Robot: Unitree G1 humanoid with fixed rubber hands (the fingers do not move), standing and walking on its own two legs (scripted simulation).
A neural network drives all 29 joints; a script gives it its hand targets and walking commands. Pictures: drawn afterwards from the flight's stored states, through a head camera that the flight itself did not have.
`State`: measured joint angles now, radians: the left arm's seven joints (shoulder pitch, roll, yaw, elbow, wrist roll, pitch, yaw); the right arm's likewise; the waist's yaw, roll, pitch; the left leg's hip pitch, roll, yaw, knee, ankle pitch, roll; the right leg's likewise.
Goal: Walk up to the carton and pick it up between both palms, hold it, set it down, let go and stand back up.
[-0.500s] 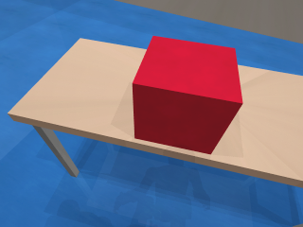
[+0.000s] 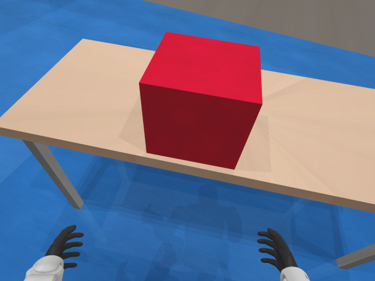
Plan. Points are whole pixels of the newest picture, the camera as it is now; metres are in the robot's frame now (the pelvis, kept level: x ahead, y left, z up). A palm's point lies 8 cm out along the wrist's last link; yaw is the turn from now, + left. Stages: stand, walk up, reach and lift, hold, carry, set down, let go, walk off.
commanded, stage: reach and lift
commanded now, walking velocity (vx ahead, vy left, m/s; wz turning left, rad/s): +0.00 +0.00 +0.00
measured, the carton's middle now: (200, 101) +0.58 +0.00 +0.04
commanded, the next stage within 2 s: none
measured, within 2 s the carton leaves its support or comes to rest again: neither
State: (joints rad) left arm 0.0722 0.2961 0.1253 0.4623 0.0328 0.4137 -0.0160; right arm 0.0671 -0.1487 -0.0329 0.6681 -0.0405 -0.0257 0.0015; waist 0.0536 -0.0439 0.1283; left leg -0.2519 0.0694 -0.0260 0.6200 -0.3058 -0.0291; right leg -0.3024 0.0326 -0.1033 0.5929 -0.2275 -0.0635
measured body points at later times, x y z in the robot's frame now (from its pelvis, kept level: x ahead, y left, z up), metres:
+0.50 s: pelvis +0.04 +0.02 +0.02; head +0.05 +0.04 +0.46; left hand +0.25 +0.29 -0.05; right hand +0.27 -0.20 -0.04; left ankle +0.03 +0.17 -0.72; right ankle +0.07 -0.07 -0.72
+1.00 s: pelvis +0.07 +0.06 +0.02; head +0.07 +0.07 +0.47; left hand +0.31 +0.29 +0.00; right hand +0.31 -0.19 +0.00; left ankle +0.03 +0.17 -0.72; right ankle +0.07 -0.07 -0.72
